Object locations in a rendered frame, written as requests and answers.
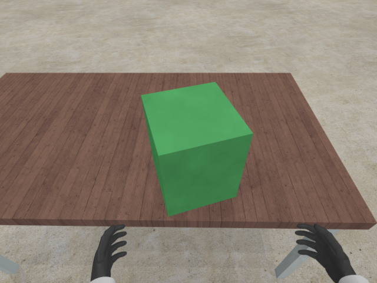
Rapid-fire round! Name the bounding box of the table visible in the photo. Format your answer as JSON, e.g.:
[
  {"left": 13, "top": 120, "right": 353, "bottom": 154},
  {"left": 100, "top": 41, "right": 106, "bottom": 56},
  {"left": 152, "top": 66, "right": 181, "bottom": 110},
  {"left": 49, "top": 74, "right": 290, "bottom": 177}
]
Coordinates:
[{"left": 0, "top": 73, "right": 377, "bottom": 279}]

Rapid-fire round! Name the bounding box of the robot right hand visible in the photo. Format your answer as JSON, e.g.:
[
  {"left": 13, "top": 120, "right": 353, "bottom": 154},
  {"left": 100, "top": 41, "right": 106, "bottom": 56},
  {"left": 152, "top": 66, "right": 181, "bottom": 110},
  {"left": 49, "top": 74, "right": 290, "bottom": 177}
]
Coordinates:
[{"left": 295, "top": 223, "right": 356, "bottom": 283}]

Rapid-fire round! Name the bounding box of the robot left hand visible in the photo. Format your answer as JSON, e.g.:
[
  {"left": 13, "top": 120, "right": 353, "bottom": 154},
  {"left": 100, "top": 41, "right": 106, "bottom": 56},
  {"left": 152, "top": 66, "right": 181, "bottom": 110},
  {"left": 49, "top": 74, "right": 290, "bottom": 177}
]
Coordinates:
[{"left": 91, "top": 224, "right": 127, "bottom": 281}]

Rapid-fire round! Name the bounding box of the carton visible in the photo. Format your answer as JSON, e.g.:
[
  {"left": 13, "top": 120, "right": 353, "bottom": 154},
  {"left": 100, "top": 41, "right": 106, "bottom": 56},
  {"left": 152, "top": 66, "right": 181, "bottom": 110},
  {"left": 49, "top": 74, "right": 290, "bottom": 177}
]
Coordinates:
[{"left": 141, "top": 82, "right": 253, "bottom": 216}]

